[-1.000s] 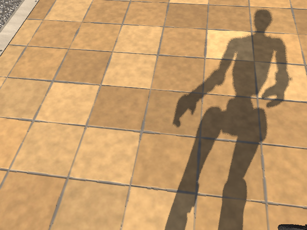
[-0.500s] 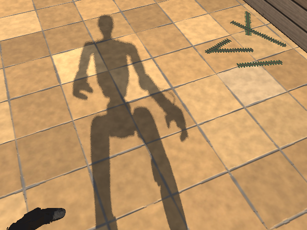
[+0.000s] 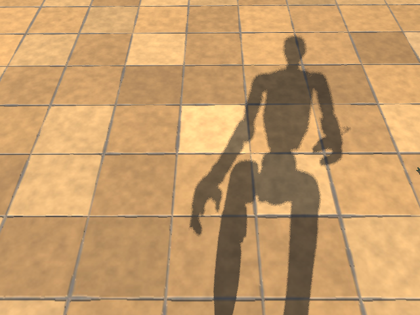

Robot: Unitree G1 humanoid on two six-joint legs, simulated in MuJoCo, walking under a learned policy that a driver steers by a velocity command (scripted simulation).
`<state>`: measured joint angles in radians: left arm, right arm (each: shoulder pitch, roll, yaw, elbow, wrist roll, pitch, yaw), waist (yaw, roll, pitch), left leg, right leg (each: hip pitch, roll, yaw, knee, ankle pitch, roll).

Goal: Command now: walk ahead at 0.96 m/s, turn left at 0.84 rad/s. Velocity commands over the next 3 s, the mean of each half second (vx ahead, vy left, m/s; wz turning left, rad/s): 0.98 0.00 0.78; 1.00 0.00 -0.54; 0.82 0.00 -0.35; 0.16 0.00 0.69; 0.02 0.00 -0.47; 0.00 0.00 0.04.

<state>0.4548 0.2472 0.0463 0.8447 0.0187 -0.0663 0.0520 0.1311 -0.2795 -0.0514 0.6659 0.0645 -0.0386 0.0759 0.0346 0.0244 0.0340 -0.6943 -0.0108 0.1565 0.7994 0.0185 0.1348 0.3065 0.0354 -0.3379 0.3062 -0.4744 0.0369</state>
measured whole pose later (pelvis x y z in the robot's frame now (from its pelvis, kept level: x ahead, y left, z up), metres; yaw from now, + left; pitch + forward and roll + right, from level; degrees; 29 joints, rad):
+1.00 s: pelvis +0.80 +0.11 +0.03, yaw +7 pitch +0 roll +3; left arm 0.30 0.31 0.06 0.70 -0.05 -0.04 0.00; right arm 0.27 -0.27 -0.07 0.72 -0.01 -0.10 0.00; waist -0.02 -0.05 -0.01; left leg -0.14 -0.01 0.04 0.43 -0.29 -0.02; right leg -0.59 -0.06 0.02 1.32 -0.33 -0.04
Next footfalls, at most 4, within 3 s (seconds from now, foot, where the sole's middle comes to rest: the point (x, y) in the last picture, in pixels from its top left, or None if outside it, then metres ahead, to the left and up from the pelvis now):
0.04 left None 0.21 0.03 -0.74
0.44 right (259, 278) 0.61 -0.10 -0.74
0.82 left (158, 228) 0.78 0.25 -0.74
1.24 right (230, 137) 1.23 0.00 -0.74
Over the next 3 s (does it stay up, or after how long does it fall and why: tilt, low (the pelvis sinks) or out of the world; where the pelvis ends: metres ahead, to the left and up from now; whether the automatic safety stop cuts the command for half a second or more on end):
stays up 1.50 0.01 0.04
